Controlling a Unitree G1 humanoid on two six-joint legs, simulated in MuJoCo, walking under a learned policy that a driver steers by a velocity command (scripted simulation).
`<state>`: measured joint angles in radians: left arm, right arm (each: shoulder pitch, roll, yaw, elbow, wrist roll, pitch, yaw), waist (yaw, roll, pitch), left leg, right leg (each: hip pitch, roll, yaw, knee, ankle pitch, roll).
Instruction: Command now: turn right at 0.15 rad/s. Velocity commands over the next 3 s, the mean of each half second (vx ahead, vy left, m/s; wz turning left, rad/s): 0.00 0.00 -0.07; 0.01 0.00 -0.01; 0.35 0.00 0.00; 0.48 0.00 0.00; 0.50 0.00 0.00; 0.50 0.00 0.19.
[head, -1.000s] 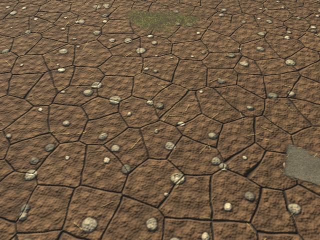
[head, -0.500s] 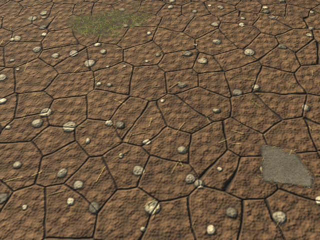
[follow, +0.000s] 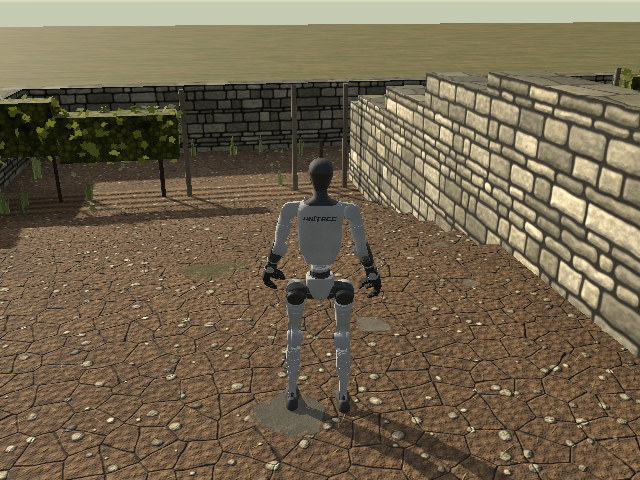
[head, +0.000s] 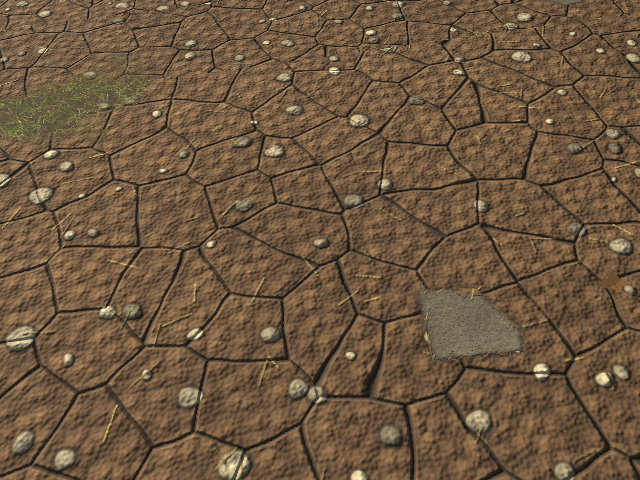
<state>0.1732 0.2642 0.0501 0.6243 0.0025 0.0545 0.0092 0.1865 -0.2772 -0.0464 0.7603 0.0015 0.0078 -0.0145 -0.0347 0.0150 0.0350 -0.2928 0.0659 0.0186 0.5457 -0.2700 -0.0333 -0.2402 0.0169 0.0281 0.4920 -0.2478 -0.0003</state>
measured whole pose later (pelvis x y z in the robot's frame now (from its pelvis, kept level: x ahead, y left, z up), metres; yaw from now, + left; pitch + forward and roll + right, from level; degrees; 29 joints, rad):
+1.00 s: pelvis +0.01 -0.01 +0.00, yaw +0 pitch -2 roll +0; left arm 0.25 0.22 0.04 0.95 -0.01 0.01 0.03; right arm 0.24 -0.23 -0.04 1.07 0.01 0.01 -0.05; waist -0.01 0.00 0.02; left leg -0.21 0.06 0.00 0.53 -0.32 -0.04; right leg -0.18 0.02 0.03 0.52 -0.32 -0.02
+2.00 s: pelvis +0.47 +0.00 +0.01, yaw +1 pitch +1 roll -2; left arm 0.35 0.24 0.04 1.03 -0.01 -0.10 -0.01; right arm 0.10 -0.26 -0.06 0.87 0.01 -0.09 -0.01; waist 0.07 0.04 0.01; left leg -0.69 0.15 -0.04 0.73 0.03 0.00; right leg -0.03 0.08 -0.05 0.20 -0.19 -0.06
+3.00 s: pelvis +1.04 +0.01 +0.01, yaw +8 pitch +0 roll -2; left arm 0.27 0.24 0.07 1.00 0.02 -0.11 -0.01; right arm 0.21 -0.28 -0.09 0.90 0.03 -0.04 -0.01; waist 0.04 0.05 0.02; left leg -0.66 0.12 -0.08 1.05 -0.17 0.03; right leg -0.11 0.04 -0.18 0.28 -0.18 -0.05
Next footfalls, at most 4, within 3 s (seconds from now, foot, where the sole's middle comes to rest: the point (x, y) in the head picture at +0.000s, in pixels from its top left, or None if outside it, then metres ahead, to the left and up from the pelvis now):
1.64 right None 0.45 -0.09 -0.77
2.18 left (260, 356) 0.76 0.15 -0.77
2.72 right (352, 246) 1.08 -0.08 -0.77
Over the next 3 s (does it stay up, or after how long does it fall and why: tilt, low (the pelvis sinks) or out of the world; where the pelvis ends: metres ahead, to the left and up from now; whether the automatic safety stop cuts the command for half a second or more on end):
stays up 1.04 0.01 0.01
